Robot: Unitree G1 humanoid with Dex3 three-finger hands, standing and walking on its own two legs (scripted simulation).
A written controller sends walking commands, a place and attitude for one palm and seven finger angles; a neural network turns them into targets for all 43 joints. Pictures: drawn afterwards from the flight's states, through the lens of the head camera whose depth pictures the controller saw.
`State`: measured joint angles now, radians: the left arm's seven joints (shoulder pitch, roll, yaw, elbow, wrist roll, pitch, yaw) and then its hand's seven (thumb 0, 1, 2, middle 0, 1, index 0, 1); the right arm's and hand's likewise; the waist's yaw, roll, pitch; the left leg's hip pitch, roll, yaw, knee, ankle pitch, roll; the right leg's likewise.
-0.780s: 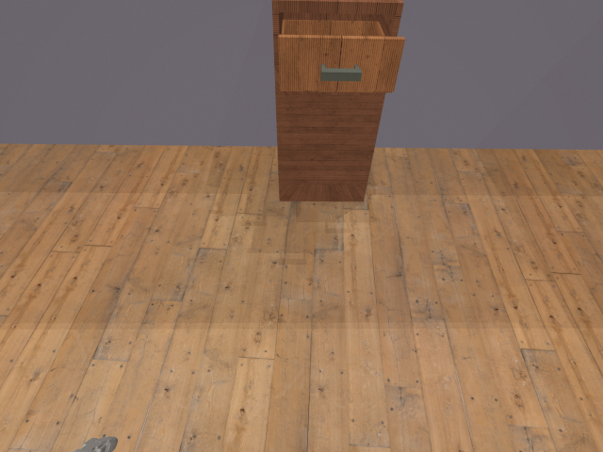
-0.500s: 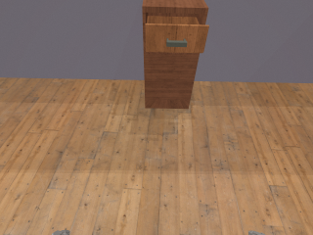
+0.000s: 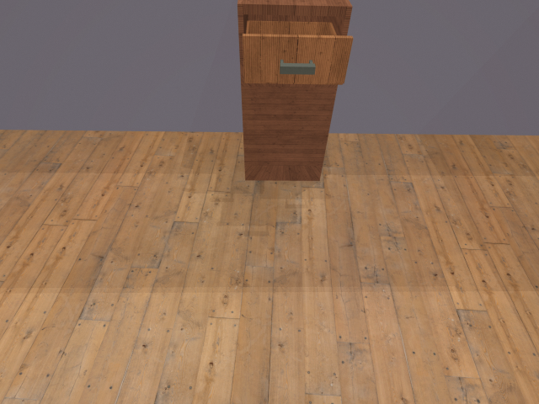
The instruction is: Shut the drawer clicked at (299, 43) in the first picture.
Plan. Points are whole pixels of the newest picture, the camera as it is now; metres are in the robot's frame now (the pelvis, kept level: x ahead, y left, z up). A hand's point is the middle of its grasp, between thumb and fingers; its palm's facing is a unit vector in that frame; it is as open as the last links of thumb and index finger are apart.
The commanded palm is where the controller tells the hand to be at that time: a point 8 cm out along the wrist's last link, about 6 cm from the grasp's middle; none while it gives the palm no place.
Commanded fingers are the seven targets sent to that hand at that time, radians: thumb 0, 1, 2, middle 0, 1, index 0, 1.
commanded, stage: stand and wait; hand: left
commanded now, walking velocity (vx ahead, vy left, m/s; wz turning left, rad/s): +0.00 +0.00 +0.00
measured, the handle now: (296, 65) +1.14 -0.03 -0.02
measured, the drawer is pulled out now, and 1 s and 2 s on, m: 0.19 0.19 0.19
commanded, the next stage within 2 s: look at it before walking up in 0.04 s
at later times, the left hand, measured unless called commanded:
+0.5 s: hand out of the picture +0.07 +0.25 -0.16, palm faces -0.03 -0.94 -0.33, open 7.4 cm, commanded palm none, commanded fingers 0.00 0.90 0.90 -0.20 -0.30 -0.20 -0.30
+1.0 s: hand out of the picture +0.06 +0.23 -0.17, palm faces -0.08 -0.95 -0.30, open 7.4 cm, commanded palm none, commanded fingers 0.00 0.90 0.90 -0.20 -0.30 -0.20 -0.30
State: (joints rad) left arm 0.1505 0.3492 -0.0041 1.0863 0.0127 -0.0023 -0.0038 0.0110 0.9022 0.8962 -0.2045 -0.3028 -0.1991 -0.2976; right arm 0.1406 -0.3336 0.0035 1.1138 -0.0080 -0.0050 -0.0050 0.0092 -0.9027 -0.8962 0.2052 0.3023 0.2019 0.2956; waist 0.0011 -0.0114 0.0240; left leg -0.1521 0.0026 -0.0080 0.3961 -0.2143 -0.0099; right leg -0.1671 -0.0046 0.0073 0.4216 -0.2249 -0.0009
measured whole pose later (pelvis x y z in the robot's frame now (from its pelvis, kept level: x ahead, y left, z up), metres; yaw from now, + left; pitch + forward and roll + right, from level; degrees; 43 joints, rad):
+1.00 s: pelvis +0.00 +0.00 -0.01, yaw -6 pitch -1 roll +1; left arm 0.22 0.31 0.02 1.04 0.02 0.04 -0.01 0.01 0.90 0.90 -0.20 -0.30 -0.20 -0.30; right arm 0.15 -0.28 -0.01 1.04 -0.01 0.01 -0.02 0.01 -0.90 -0.90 0.20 0.30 0.20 0.30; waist 0.02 -0.02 0.02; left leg -0.17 0.03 0.08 0.47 -0.27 -0.02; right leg -0.25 0.03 0.09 0.54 -0.28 -0.01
